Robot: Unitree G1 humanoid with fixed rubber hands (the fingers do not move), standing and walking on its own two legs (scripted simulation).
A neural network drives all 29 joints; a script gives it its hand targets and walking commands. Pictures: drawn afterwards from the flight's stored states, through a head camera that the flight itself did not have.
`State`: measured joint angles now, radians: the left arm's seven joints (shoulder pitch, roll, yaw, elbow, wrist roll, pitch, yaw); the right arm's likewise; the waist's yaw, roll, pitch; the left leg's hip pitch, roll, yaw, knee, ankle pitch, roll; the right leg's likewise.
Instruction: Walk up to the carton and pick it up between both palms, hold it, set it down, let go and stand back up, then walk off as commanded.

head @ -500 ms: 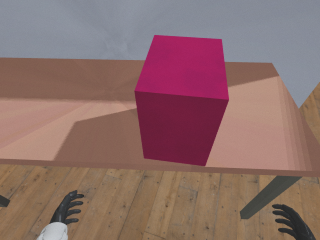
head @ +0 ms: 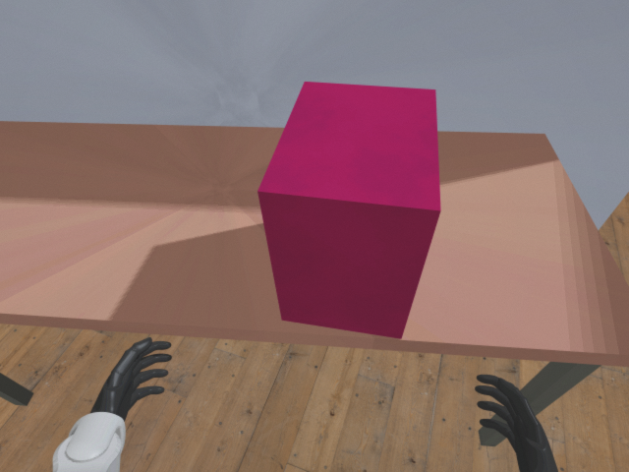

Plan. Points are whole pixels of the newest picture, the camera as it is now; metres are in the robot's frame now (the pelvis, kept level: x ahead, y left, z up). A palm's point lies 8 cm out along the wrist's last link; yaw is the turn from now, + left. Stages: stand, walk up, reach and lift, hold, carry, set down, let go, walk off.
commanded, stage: reach and lift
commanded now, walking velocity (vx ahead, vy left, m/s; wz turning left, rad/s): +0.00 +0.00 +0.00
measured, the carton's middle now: (353, 212) +0.49 -0.03 +0.05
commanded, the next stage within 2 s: none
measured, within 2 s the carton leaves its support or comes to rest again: neither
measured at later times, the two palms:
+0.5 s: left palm (106, 418) +0.19 +0.26 +0.04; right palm (520, 436) +0.17 -0.17 +0.05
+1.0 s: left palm (135, 329) +0.27 +0.23 +0.09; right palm (502, 345) +0.25 -0.17 +0.09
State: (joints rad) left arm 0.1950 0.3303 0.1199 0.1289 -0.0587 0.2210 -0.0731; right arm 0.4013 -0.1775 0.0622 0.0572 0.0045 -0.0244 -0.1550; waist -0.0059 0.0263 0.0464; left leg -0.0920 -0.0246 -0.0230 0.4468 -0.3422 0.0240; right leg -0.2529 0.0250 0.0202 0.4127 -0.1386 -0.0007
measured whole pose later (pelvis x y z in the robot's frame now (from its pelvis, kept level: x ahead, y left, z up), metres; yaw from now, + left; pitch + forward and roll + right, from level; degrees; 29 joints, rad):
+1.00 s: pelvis +0.01 +0.02 +0.00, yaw +0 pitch -1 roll -3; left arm 0.05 0.36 0.03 -0.19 -0.24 0.39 -0.07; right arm 0.18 -0.14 0.03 -0.28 0.10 0.27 -0.23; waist 0.02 0.03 0.05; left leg -0.09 -0.01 -0.02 0.45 -0.34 0.04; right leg -0.19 0.04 0.02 0.29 -0.09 0.00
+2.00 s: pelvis -0.01 +0.01 +0.00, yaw +0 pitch -2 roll -2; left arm -0.82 0.39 0.06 0.57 -0.24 0.50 -0.03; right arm -0.70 -0.14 -0.07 0.43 0.15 0.41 -0.23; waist -0.09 0.03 0.04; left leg -0.09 -0.01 -0.02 0.45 -0.32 0.04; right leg -0.19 0.04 0.02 0.29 -0.06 0.00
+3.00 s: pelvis +0.00 +0.01 +0.00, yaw +0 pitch +2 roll -3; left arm -1.33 0.40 -0.14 1.46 -0.34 0.14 0.03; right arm -1.21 -0.14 -0.13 1.15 0.15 0.26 -0.18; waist -0.12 0.03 -0.03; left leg -0.14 -0.01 -0.02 0.45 -0.33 0.04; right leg -0.25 0.04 0.02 0.30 -0.08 0.00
